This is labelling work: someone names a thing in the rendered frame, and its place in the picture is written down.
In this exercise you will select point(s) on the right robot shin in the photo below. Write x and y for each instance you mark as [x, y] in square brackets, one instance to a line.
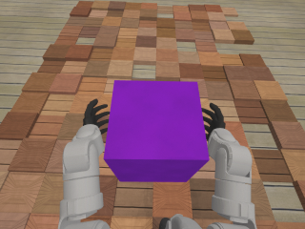
[176, 215]

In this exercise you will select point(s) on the robot right foot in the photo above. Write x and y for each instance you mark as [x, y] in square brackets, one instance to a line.
[163, 223]

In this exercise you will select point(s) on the carton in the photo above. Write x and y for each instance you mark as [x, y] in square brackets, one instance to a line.
[156, 131]

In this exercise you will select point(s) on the right robot hand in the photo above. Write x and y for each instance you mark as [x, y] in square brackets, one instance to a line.
[216, 121]

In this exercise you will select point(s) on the robot right forearm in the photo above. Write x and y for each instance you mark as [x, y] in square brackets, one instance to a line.
[232, 198]

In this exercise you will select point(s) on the robot left upper arm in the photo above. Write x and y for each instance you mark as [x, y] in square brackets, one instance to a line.
[92, 224]

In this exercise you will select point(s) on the left robot hand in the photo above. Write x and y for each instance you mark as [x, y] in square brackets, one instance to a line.
[91, 118]

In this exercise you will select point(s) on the robot left forearm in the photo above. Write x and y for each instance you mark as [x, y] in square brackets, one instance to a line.
[80, 167]

